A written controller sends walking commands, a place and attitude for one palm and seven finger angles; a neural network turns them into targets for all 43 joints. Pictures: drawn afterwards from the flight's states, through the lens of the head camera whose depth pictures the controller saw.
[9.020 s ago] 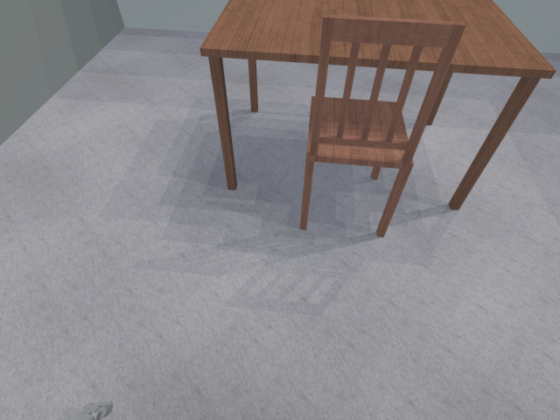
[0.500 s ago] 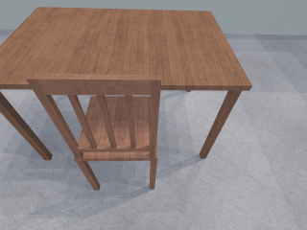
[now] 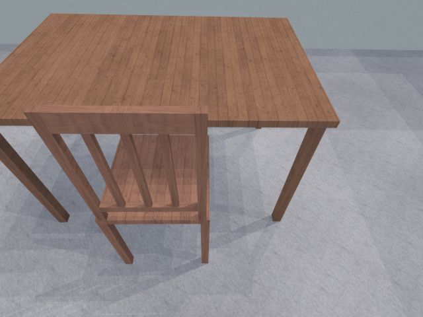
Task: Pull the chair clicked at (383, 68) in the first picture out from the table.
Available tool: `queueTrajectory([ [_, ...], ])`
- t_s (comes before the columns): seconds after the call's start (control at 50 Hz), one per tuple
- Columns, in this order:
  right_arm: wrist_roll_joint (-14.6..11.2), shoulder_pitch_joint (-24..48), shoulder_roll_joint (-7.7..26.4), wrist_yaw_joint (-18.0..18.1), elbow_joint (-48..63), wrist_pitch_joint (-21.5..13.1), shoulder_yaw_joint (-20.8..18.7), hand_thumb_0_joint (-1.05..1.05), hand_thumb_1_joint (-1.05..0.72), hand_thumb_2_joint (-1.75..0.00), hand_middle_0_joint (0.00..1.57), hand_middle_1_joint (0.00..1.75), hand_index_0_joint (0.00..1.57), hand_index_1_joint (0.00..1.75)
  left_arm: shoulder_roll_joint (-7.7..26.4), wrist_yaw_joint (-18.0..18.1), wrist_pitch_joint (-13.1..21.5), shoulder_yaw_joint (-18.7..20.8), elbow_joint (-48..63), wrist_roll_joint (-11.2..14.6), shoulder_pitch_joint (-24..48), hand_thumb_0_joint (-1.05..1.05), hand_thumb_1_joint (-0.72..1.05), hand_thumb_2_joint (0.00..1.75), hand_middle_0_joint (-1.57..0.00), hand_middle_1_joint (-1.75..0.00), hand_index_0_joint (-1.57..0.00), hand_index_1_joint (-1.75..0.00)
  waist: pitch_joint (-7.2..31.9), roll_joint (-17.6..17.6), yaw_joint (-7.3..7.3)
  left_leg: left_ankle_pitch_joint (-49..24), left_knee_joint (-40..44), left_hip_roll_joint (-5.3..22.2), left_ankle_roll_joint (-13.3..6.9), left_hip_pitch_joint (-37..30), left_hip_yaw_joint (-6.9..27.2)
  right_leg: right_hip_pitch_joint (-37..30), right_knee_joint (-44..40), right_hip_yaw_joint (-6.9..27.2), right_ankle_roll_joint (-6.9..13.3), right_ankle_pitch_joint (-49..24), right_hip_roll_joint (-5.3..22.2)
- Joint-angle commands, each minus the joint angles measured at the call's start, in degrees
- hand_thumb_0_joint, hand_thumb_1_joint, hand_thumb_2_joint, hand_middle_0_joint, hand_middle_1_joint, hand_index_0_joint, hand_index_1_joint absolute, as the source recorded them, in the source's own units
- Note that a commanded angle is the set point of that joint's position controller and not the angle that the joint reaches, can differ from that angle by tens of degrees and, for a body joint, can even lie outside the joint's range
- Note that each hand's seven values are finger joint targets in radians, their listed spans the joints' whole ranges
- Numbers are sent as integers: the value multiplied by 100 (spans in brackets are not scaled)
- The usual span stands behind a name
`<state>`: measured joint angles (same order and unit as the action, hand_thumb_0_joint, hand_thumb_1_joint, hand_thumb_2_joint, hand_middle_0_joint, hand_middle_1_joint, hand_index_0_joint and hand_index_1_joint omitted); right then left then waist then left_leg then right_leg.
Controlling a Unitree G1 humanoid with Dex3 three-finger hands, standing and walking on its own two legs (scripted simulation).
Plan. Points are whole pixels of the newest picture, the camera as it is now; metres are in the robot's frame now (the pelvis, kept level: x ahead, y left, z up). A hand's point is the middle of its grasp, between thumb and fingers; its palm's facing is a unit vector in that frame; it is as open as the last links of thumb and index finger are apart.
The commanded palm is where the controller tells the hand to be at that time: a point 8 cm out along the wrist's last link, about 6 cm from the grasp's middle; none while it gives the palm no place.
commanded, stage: look again from close up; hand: left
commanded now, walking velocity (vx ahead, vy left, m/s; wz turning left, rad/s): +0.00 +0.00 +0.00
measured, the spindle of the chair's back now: (139, 174) +0.46 +0.23 -0.08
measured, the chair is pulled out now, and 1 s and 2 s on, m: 0.00 0.00 0.00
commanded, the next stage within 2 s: raise the hand toward the chair's back in 0.50 s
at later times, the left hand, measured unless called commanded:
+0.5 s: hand out of the picture -0.02 +0.14 -0.18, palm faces +0.04 -0.99 -0.17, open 7.3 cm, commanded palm none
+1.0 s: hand (154, 306) +0.15 +0.12 -0.05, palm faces +0.02 -1.00 +0.01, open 9.0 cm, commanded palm +0.11 +0.20 -0.06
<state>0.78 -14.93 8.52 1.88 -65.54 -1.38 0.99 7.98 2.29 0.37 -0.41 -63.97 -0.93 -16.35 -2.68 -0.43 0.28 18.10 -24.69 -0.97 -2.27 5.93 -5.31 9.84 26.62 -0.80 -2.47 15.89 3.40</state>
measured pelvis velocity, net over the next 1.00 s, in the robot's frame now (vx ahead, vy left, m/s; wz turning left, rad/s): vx -0.06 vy -0.04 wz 0.04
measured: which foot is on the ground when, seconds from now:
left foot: down 0.00-1.00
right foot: down 0.00-1.00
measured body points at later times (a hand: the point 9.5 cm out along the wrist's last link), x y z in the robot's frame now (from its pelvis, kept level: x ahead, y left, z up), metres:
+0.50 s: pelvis -0.01 -0.02 +0.00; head +0.01 -0.01 +0.45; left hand -0.02 +0.19 -0.16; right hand -0.02 -0.23 -0.16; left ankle -0.05 +0.09 -0.74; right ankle -0.02 -0.15 -0.74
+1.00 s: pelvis -0.06 -0.04 -0.08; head -0.01 -0.03 +0.36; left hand +0.15 +0.17 -0.05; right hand +0.18 -0.29 -0.11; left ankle -0.05 +0.09 -0.74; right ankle -0.02 -0.15 -0.74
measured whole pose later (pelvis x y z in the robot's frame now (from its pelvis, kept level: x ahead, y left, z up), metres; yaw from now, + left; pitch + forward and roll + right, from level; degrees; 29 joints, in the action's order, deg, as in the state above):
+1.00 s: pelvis -0.06 -0.04 -0.08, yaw +2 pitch +13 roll +1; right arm -0.2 -8.2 15.5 -0.8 -28.0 -14.1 -4.7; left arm 7.1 -13.7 31.9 4.4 -8.1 10.2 -20.4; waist 8.9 -3.2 0.3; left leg 30.3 -63.7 1.6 0.7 46.3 -2.5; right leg 49.4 64.7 -2.5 1.2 28.3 2.7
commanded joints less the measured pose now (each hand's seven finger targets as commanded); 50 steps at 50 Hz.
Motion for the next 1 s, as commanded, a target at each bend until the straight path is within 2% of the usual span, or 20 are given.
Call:
queueTrajectory([
  [0.0, -35, -400, 488, 31, 88, -66, -78, 0, -90, -90, 20, 30, 20, 30, 548, 26, 67, 72, 137, 28, -416, 0, 90, 90, -20, -30, -20, -30, -140, -49, -10, -1628, 453, 654, 1, 286, 574, -82, -279, 285, 372, -1684, 327],
  [0.14, -36, -440, 461, 22, 55, -70, -77, 0, -90, -90, 20, 30, 20, 30, 560, 23, 102, 67, 133, 31, -447, 0, 90, 90, -20, -30, -20, -30, 15, -43, -17, -1599, 453, 659, 32, 230, 578, -169, -347, 306, 395, -1798, 339],
  [0.56, -39, -592, 358, 24, 25, -75, -72, 0, -90, -90, 20, 30, 20, 30, 481, 22, 116, 69, 128, 33, -575, 0, 90, 90, -20, -30, -20, -30, -78, -13, 10, -1511, 542, 685, 47, 299, 612, -141, -472, 275, 413, -1489, 279],
  [0.58, -94, -74, 703, -30, 458, -121, -138, 0, -90, -90, 20, 30, 20, 30, 715, 236, 228, 73, -88, -43, -715, 0, 90, 90, -20, -30, -20, -30, -233, 173, 93, -2505, -548, 794, 235, 746, 445, 73, -258, 410, 358, -3362, 576],
  [0.6, -314, -208, 1621, 194, 2488, -945, -251, 0, -90, -90, 20, 30, 20, 30, 1684, 177, 1374, 431, 8870, 1112, 3371, 0, 88, 89, -20, -30, -20, -30, 2513, 1295, -510, -2941, 49, 210, 172, -738, 546, -430, 201, -10, 417, -2659, -74],
  [0.62, -246, 258, 1107, 337, 2157, -1442, -170, 0, -90, -90, 20, 30, 20, 30, 1292, 480, 997, 425, 7261, 625, 1111, 0, 85, 88, -20, -29, -20, -29, 2580, 1798, -21, -3693, 57, 457, 200, -926, 462, -57, 514, -115, 514, -1214, -236],
  [0.64, -383, 111, 809, 305, 1957, -1557, -217, 0, -90, -90, 20, 30, 20, 30, -223, 592, 190, -399, 5541, 716, -776, 0, 83, 87, -19, -29, -19, -29, 1476, 1114, -197, -3307, 26, 475, 251, -156, 533, 517, 519, -376, 369, -640, -187],
  [0.66, -428, -129, 941, 272, 2032, -1636, -290, 0, -90, -90, 20, 30, 20, 30, -722, 528, -21, -750, 5713, 814, -723, 0, 81, 86, -19, -29, -19, -29, 738, 521, -218, -2654, -56, 483, 249, 439, 622, 769, 413, -484, 318, -590, -182],
  [0.68, -400, 89, 1225, 250, 2397, -1774, -312, 0, -90, -90, 20, 30, 20, 30, -372, 453, 331, -734, 6711, 903, 120, 0, 78, 85, -19, -28, -19, -28, 345, 37, -368, -1708, -252, 373, 172, 782, 721, 986, 317, -506, 301, -640, -227],
  [0.7, -289, 163, 1359, 273, 2586, -1874, -403, 0, -90, -90, 20, 30, 20, 30, 87, 414, 642, -322, 6806, 858, 119, 0, 76, 84, -19, -28, -19, -28, 568, -431, -415, -1136, -495, 268, 131, 1026, 715, 1183, 370, -525, 295, -374, -244],
  [0.74, -131, 221, 1352, 242, 2907, -1917, -454, 0, -90, -90, 20, 30, 20, 30, -94, 184, 1210, -167, 6159, 819, -173, 0, 71, 82, -18, -27, -18, -27, 287, -1285, -440, -295, -1000, 146, 152, 1906, 725, 2066, 741, -629, 265, 462, -288],
  [0.76, -122, 289, 1286, 159, 3080, -1941, -508, 0, -90, -90, 20, 30, 20, 30, -173, -41, 1551, 3, 5664, 842, -770, 0, 69, 81, -18, -27, -18, -27, 241, -1080, -165, -105, -1225, 87, 217, 2269, 633, 2270, 947, -581, 314, 741, -266],
  [0.8, -65, 490, 1213, -39, 3457, -1936, -576, 0, -90, -90, 20, 30, 20, 30, -152, -601, 2418, 368, 5394, 1049, -1610, 0, 64, 79, -17, -26, -17, -26, 727, -1134, 219, -19, -1823, 38, 300, 2947, 525, 2572, 1663, -559, 379, 794, -292],
  [0.84, -42, 664, 1195, -215, 3736, -1834, -657, 0, -90, -90, 20, 30, 20, 30, 172, -1242, 3381, 863, 5475, 1248, -1726, 0, 60, 77, -17, -25, -17, -25, 1134, -840, 372, -101, -2481, -53, 353, 3645, 422, 2714, 2375, -427, 446, 375, -285],
  [0.86, -60, 657, 1178, -294, 3836, -1758, -722, 0, -90, -90, 20, 30, 20, 30, 563, -1509, 3726, 1289, 5262, 1232, -1812, 0, 57, 76, -17, -25, -17, -25, 1260, -415, 491, -170, -2778, -77, 373, 3902, 387, 2755, 2701, -283, 516, 175, -261],
  [0.88, -53, 780, 1206, -329, 4123, -1677, -722, 0, -90, -90, 20, 30, 20, 30, 617, -1624, 3821, 1300, 5521, 1235, -1779, 0, 55, 75, -16, -25, -16, -25, 1473, -130, 538, -97, -2926, -124, 321, 4072, 277, 2795, 2880, -218, 519, 151, -240],
  [0.92, -124, 953, 1216, -315, 4595, -1494, -686, 0, -90, -90, 20, 30, 20, 30, 633, -1669, 3520, 1120, 6129, 1242, -1436, 0, 50, 73, -16, -24, -16, -24, 1825, 63, 524, 138, -3056, -158, 229, 4206, 190, 2844, 2999, -95, 494, 338, -244],
  [0.94, -183, 1028, 1195, -286, 4791, -1413, -648, 0, -90, -90, 20, 30, 20, 30, 638, -1636, 3334, 1008, 6433, 1299, -1096, 0, 48, 72, -16, -23, -16, -23, 1778, 81, 450, 734, -3074, -197, 216, 4425, 167, 2989, 2769, 117, 451, 1221, -195],
  [0.96, -198, 993, 1217, -220, 4900, -1342, -641, 0, -90, -90, 20, 30, 20, 30, 749, -1574, 3187, 1009, 6861, 1354, -769, 0, 46, 71, -16, -23, -16, -23, 1732, 22, 329, 859, -3197, -146, 167, 4539, 251, 3103, 2711, 276, 441, 1522, -238],
  [0.98, -195, 920, 1228, -155, 4992, -1300, -634, 0, -90, -90, 20, 30, 20, 30, 913, -1470, 3103, 1107, 7356, 1363, -477, 0, 43, 70, -15, -23, -15, -23, 2023, 136, 268, 760, -3350, -120, 123, 4484, 305, 3075, 2721, 367, 429, 1464, -229],
])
